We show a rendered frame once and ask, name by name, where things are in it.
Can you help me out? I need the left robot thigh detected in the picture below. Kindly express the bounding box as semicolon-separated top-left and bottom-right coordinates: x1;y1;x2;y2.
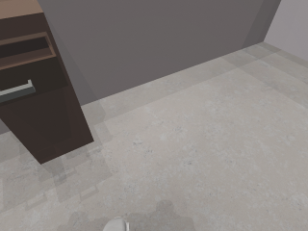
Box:
103;218;130;231

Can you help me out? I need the handle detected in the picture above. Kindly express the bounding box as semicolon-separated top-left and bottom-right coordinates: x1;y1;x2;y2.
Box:
0;79;36;103

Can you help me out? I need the cabinet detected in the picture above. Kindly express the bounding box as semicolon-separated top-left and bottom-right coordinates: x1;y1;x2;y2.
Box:
0;0;94;165

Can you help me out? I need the drawer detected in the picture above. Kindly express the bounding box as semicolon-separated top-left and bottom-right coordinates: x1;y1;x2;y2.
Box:
0;36;68;107

